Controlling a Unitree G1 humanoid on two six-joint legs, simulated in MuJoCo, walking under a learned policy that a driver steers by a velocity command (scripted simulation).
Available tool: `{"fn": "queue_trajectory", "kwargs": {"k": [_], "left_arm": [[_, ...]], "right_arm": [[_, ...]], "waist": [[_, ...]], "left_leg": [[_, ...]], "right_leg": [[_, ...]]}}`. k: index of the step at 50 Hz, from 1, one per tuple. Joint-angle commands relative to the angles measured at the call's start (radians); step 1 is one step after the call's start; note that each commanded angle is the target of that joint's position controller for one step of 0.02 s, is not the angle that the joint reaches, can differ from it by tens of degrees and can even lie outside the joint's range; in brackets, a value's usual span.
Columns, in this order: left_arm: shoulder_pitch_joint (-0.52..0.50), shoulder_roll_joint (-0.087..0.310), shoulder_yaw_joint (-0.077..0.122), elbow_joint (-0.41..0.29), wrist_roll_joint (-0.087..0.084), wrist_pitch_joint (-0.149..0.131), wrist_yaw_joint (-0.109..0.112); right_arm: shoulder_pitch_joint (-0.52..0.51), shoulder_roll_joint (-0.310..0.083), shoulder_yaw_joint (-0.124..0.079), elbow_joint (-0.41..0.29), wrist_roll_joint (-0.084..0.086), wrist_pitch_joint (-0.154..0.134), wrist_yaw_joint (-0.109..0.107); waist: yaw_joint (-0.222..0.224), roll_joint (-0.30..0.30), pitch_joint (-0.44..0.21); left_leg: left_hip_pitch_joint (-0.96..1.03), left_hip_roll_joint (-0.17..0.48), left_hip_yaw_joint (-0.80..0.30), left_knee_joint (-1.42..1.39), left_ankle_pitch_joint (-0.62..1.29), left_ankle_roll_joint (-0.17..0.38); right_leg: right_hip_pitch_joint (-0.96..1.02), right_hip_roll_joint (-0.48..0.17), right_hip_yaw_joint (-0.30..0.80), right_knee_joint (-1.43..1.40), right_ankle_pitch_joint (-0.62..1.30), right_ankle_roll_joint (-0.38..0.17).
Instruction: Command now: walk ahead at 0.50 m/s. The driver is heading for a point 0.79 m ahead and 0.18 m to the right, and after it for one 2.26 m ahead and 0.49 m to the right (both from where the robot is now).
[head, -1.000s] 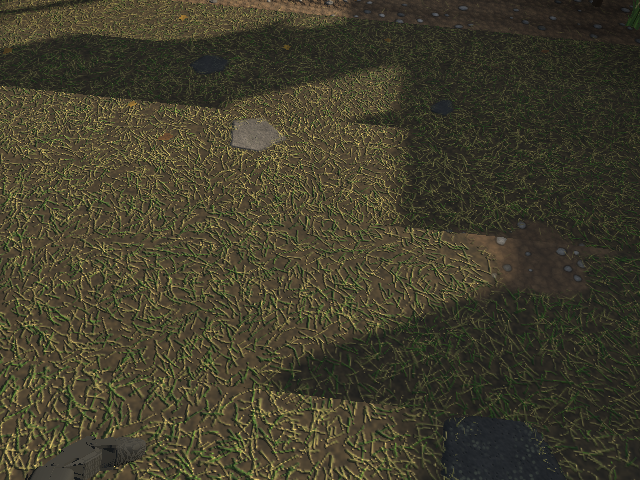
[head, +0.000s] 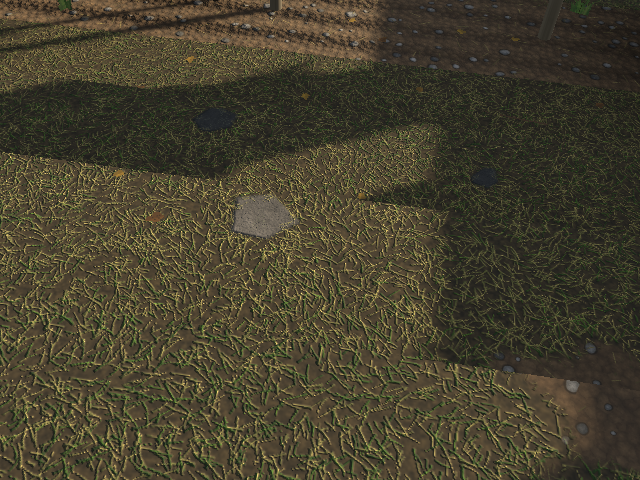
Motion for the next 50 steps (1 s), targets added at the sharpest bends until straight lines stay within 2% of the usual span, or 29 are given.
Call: {"fn": "queue_trajectory", "kwargs": {"k": [1,5,7,12,15,17,18,19,20,21,22,23,24,25,26,27,29,30,32,35,38,40,42,43,44,45,46,47,50], "left_arm": [[-0.111,0.094,0.030,-0.092,-0.029,-0.015,-0.019],[-0.202,0.071,0.025,-0.137,-0.023,-0.047,-0.054],[-0.216,0.030,0.011,-0.143,0.007,-0.047,-0.075],[-0.236,-0.003,-0.013,-0.148,-0.016,-0.044,-0.104],[-0.184,0.032,-0.010,-0.120,-0.032,-0.037,-0.099],[0.001,0.088,0.014,-0.034,-0.028,-0.031,-0.075],[0.204,0.126,0.033,0.034,-0.007,-0.037,-0.064],[0.390,0.158,0.043,0.090,0.018,-0.032,-0.057],[0.405,0.230,0.028,0.104,0.035,-0.041,-0.063],[0.453,0.241,0.045,0.094,0.011,-0.019,-0.062],[0.481,0.267,0.059,0.130,-0.013,0.002,-0.060],[0.418,0.255,0.058,0.150,-0.030,0.011,-0.047],[0.298,0.185,0.031,0.109,-0.015,0.006,-0.038],[0.184,0.127,0.007,0.056,0.016,-0.019,-0.040],[0.107,0.047,-0.016,0.058,0.019,-0.040,-0.041],[0.062,0.010,-0.033,0.061,0.016,-0.052,-0.047],[0.058,0.058,-0.026,0.064,0.026,-0.054,-0.013],[0.107,0.048,-0.028,0.080,0.026,-0.053,0.005],[0.145,0.087,-0.015,0.086,0.005,-0.048,0.023],[0.254,0.106,0.002,0.117,-0.025,-0.031,0.023],[0.335,0.102,0.013,0.143,-0.027,-0.003,0.019],[0.329,0.114,0.022,0.137,-0.023,0.013,0.013],[0.265,0.097,0.016,0.114,-0.022,0.015,0.009],[0.285,0.060,0.001,0.090,0.004,0.006,0.011],[0.360,-0.023,-0.026,0.085,0.002,-0.019,-0.001],[0.285,0.075,0.001,0.079,-0.024,-0.034,-0.007],[0.187,0.105,0.013,0.043,-0.042,-0.040,-0.003],[0.143,0.093,0.014,0.035,-0.032,-0.037,0.008],[0.224,0.040,0.017,0.062,-0.013,0.000,0.029]], "right_arm": [[0.116,-0.128,-0.032,0.001,0.016,-0.021,-0.014],[0.203,-0.163,-0.043,0.015,0.013,-0.013,-0.050],[0.136,-0.129,-0.025,-0.002,0.021,-0.008,-0.072],[0.115,-0.160,-0.032,-0.022,0.033,0.009,-0.071],[0.134,-0.148,-0.031,-0.007,0.031,0.030,-0.078],[0.124,-0.139,-0.028,0.005,0.031,0.038,-0.074],[0.101,-0.150,-0.027,0.014,0.037,0.036,-0.064],[0.129,-0.125,-0.028,0.052,0.039,0.019,-0.053],[0.337,-0.002,0.002,0.064,0.030,-0.003,-0.026],[0.367,-0.057,0.008,0.047,0.067,-0.040,-0.015],[0.256,-0.068,0.007,-0.017,0.083,-0.047,-0.027],[0.125,-0.041,0.019,-0.077,0.097,-0.043,-0.053],[0.042,-0.050,0.022,-0.090,0.097,-0.026,-0.075],[0.024,-0.095,0.017,-0.085,0.076,-0.007,-0.082],[-0.012,-0.076,0.014,-0.075,0.048,0.008,-0.085],[-0.021,-0.088,0.002,-0.083,0.041,0.018,-0.075],[-0.127,-0.058,0.003,-0.138,0.012,0.012,-0.065],[-0.163,-0.043,0.007,-0.146,-0.002,0.004,-0.056],[-0.185,-0.005,0.023,-0.149,0.009,-0.002,-0.031],[-0.296,-0.016,0.023,-0.173,0.024,0.011,-0.006],[-0.395,-0.019,0.020,-0.208,0.022,0.013,0.016],[-0.370,-0.034,0.012,-0.206,0.024,0.010,0.026],[-0.106,-0.112,-0.031,-0.130,0.009,0.008,0.020],[0.072,-0.199,-0.057,-0.097,0.005,0.011,0.012],[0.122,-0.236,-0.059,-0.072,0.016,0.008,0.019],[0.091,-0.168,-0.041,-0.079,0.022,0.009,0.016],[-0.007,-0.137,-0.029,-0.092,0.015,0.009,0.009],[-0.094,-0.114,-0.019,-0.110,0.001,0.008,0.009],[-0.176,-0.064,-0.005,-0.099,-0.011,-0.016,0.012]], "waist": [[-0.005,0.125,0.056],[-0.038,0.139,0.087],[-0.028,0.120,0.112],[-0.059,0.103,0.129],[-0.062,0.116,0.130],[0.010,0.108,0.046],[0.119,0.067,-0.049],[0.214,-0.073,-0.138],[0.107,-0.381,-0.272],[0.147,-0.423,-0.437],[0.150,-0.307,-0.467],[0.098,-0.141,-0.411],[0.084,-0.081,-0.261],[0.058,0.033,-0.196],[0.033,0.032,-0.111],[-0.006,-0.019,-0.028],[0.003,-0.113,0.078],[0.014,-0.097,0.058],[0.024,-0.082,0.029],[0.082,-0.009,0.074],[0.117,0.026,0.115],[0.093,0.004,0.089],[-0.039,0.013,-0.060],[-0.079,0.145,-0.216],[-0.047,0.353,-0.339],[-0.066,0.268,-0.260],[-0.049,0.213,-0.107],[-0.013,0.108,-0.025],[0.083,0.115,-0.037]], "left_leg": [[0.216,0.338,-0.282,-0.028,0.139,0.167],[0.351,0.397,-0.352,0.047,0.105,0.180],[0.065,0.307,-0.216,0.076,-0.006,0.140],[-0.115,0.258,-0.119,0.216,-0.095,0.058],[0.021,0.281,-0.131,0.376,-0.055,0.012],[0.062,0.260,-0.116,0.641,0.074,-0.012],[-0.036,0.210,-0.068,0.894,0.163,-0.038],[-0.304,0.105,-0.036,1.329,-0.233,-0.103],[-0.712,0.054,-0.185,1.700,-0.722,-0.116],[-0.771,0.063,-0.274,1.755,-0.656,-0.117],[-0.870,0.063,-0.215,1.785,-0.589,-0.133],[-0.946,0.127,-0.093,1.704,-0.437,-0.124],[-0.962,0.153,-0.035,1.721,-0.348,-0.115],[-0.868,0.208,-0.100,1.609,-0.239,-0.075],[-0.798,0.229,-0.145,1.517,-0.167,-0.041],[-0.761,0.250,-0.166,1.299,-0.072,-0.011],[-0.585,0.221,-0.093,0.853,0.102,-0.056],[-0.531,0.208,-0.071,0.723,0.193,-0.070],[-0.420,0.172,-0.040,0.499,0.304,-0.085],[-0.502,0.148,-0.035,0.358,0.278,-0.058],[-0.565,0.129,-0.021,0.279,0.205,-0.014],[-0.464,0.093,0.019,0.241,0.125,0.013],[-0.060,0.059,0.025,0.247,0.184,0.066],[0.276,0.253,-0.233,0.260,0.234,0.150],[0.483,0.448,-0.696,0.069,-0.005,0.276],[0.451,0.424,-0.721,0.002,-0.188,0.238],[0.302,0.399,-0.590,-0.018,-0.150,0.203],[0.135,0.369,-0.474,-0.034,0.072,0.188],[-0.067,0.288,-0.235,-0.037,0.571,0.154]], "right_leg": [[-0.276,-0.042,0.092,-0.017,0.022,-0.018],[-0.480,-0.053,0.108,-0.063,-0.016,-0.017],[-0.216,-0.020,0.032,-0.199,0.291,-0.008],[0.078,0.019,-0.014,-0.352,0.400,-0.025],[0.081,-0.035,0.021,-0.453,0.409,-0.006],[0.263,-0.039,-0.001,-0.533,0.456,-0.005],[0.548,0.005,-0.079,-0.565,0.505,-0.009],[0.894,-0.065,-0.056,-0.477,0.604,-0.069],[1.261,-0.173,0.035,-0.061,1.087,-0.117],[1.291,-0.231,0.170,-0.077,0.969,-0.194],[1.224,-0.317,0.356,-0.280,0.481,-0.266],[1.075,-0.356,0.554,-0.493,-0.110,-0.307],[0.875,-0.368,0.598,-0.581,-0.188,-0.319],[0.676,-0.381,0.552,-0.544,-0.172,-0.318],[0.479,-0.346,0.454,-0.498,-0.057,-0.273],[0.361,-0.255,0.326,-0.518,-0.062,-0.210],[0.198,-0.102,0.094,-0.641,0.055,-0.178],[0.231,-0.073,0.045,-0.636,0.167,-0.179],[0.289,-0.087,0.012,-0.650,0.251,-0.199],[0.498,-0.147,0.041,-0.650,0.199,-0.191],[0.639,-0.173,0.052,-0.616,0.139,-0.173],[0.667,-0.162,0.039,-0.555,0.243,-0.159],[0.555,-0.068,-0.039,-0.268,0.447,-0.112],[0.307,0.031,-0.096,0.078,0.131,-0.060],[0.030,0.168,-0.022,0.380,-0.556,-0.026],[-0.099,0.122,0.055,0.457,-0.571,-0.036],[-0.152,0.081,0.024,0.452,-0.488,-0.044],[-0.099,0.045,0.006,0.403,-0.407,-0.036],[0.123,-0.001,0.008,0.248,-0.354,-0.005]]}}
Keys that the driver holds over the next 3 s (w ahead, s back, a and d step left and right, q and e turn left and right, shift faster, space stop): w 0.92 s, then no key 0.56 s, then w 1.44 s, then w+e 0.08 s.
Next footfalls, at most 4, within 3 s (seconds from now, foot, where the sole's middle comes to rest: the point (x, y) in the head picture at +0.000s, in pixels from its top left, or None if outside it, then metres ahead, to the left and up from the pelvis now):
0.38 right None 0.39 -0.28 -0.95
0.84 left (329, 432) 0.69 -0.06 -0.95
1.26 right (412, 394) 0.79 -0.28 -0.95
2.22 right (429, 316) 1.14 -0.42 -1.12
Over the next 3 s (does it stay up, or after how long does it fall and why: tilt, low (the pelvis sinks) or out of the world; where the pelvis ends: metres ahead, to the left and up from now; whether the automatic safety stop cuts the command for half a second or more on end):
stays up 1.40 -0.26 -0.33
